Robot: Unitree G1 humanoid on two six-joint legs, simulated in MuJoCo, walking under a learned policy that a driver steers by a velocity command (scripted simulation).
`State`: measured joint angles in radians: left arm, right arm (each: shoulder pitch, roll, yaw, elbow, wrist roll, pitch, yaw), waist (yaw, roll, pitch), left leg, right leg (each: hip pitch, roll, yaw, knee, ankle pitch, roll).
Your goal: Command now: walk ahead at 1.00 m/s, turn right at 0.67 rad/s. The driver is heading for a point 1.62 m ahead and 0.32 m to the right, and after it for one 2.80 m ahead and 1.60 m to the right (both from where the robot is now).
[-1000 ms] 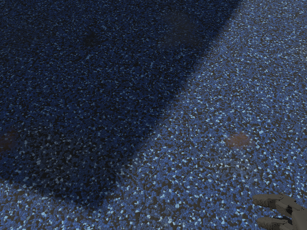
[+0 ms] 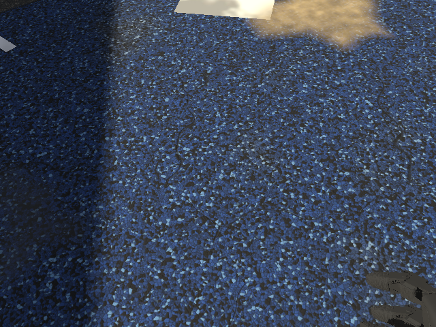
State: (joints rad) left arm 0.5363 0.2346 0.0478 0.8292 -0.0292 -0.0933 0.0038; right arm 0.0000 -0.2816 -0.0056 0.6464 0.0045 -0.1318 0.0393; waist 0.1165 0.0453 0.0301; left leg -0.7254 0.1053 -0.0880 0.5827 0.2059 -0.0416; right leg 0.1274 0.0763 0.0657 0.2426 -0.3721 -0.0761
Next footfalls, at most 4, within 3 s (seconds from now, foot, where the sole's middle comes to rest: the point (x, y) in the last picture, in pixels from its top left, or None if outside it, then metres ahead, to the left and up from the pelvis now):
0.10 left None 0.35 0.17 -0.77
0.56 right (333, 283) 0.65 -0.23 -0.77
1.06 left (339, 169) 1.12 -0.28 -0.77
1.46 right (387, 112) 1.46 -0.50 -0.77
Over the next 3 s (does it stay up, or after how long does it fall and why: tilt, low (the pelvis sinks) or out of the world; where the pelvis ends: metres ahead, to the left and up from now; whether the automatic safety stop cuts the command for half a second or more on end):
stays up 1.77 -0.35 0.01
